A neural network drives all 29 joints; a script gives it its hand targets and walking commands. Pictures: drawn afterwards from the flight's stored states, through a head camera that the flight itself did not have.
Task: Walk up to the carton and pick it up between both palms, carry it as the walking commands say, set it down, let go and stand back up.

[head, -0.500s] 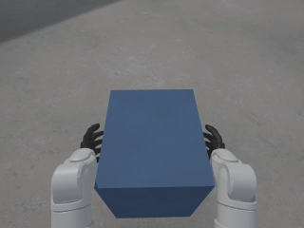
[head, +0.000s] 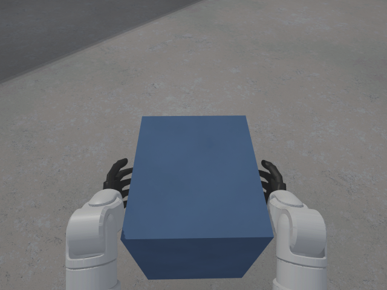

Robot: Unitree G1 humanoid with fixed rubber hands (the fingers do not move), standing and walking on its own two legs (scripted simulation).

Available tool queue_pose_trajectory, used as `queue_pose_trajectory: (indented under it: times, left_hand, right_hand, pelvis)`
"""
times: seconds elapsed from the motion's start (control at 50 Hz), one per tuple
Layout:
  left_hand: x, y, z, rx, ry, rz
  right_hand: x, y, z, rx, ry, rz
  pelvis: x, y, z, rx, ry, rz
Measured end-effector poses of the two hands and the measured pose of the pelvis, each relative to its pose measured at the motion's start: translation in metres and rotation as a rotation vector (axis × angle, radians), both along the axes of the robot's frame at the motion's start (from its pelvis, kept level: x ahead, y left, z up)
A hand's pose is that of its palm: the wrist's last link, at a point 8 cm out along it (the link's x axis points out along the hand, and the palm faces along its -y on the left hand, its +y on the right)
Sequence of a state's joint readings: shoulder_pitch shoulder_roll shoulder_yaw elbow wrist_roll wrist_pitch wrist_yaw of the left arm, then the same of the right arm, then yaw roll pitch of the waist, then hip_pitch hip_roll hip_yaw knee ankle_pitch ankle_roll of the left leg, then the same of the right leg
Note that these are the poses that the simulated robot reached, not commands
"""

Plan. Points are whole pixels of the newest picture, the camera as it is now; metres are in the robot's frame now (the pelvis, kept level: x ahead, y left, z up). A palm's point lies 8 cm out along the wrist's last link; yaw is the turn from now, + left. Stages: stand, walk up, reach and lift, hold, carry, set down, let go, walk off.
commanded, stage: carry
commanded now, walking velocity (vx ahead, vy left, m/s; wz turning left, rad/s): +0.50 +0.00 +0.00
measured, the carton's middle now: (194, 201) +0.30 +0.00 +0.02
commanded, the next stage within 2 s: none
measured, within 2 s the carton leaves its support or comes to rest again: neither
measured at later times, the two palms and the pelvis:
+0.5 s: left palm (140, 109) +0.53 +0.14 +0.07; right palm (256, 113) +0.52 -0.16 +0.07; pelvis +0.25 +0.00 -0.01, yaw -2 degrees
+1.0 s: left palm (153, 55) +0.79 +0.14 +0.07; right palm (242, 59) +0.79 -0.16 +0.07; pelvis +0.52 +0.00 -0.02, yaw -2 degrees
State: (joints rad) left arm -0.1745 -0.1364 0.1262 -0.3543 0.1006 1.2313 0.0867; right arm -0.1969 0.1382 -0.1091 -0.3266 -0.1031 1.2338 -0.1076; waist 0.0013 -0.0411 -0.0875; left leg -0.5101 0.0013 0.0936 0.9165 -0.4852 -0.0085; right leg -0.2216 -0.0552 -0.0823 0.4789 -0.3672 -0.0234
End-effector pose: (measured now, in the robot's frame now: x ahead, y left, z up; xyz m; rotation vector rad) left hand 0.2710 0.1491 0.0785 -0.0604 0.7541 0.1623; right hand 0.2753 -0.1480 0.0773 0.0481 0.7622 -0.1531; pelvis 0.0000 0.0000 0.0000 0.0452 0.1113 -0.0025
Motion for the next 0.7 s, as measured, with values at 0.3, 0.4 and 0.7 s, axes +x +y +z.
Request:
queue_pose_trajectory:
  times: [0.3,0.4,0.7]
  left_hand:
    - [0.155,0.018,-0.005,-0.033,0.011,-0.040]
    - [0.204,0.006,-0.004,-0.035,0.004,-0.043]
    - [0.358,0.004,-0.013,-0.017,0.011,-0.028]
  right_hand:
    - [0.144,0.018,0.005,-0.033,0.011,-0.039]
    - [0.192,0.007,0.008,-0.035,0.004,-0.042]
    - [0.350,0.004,-0.007,-0.017,0.010,-0.026]
  pelvis:
    - [0.153,0.024,0.001,-0.072,-0.030,-0.040]
    - [0.201,0.013,0.002,-0.072,-0.023,-0.044]
    - [0.354,0.009,-0.008,-0.029,0.030,-0.025]
